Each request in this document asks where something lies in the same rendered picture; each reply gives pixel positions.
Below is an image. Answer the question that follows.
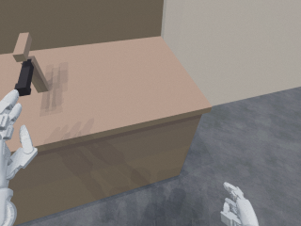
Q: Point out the counter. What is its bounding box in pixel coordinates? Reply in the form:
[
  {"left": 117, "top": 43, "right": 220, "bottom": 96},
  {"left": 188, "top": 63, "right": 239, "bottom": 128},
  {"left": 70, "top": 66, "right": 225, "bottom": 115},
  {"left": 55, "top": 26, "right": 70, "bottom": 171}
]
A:
[{"left": 0, "top": 0, "right": 212, "bottom": 226}]

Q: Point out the left robot forearm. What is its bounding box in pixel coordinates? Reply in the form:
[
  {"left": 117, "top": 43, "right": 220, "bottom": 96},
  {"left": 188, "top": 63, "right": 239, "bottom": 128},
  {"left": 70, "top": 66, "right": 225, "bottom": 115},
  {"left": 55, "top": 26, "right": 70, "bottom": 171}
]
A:
[{"left": 0, "top": 187, "right": 17, "bottom": 226}]

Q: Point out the tap lever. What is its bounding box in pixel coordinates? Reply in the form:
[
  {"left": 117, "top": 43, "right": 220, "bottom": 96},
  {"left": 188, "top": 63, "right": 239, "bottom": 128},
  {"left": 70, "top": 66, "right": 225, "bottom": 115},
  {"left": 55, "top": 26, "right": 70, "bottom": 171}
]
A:
[{"left": 14, "top": 58, "right": 34, "bottom": 97}]

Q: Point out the robot left hand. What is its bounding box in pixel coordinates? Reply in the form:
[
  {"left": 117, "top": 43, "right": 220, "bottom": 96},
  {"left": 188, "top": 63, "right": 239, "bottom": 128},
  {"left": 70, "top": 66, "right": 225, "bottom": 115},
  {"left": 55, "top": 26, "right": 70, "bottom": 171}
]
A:
[{"left": 0, "top": 89, "right": 38, "bottom": 188}]

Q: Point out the robot right hand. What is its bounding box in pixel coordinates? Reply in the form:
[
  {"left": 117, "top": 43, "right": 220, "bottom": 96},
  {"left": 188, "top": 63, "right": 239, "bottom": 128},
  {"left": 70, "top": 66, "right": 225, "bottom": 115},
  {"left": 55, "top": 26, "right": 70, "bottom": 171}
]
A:
[{"left": 220, "top": 182, "right": 259, "bottom": 226}]

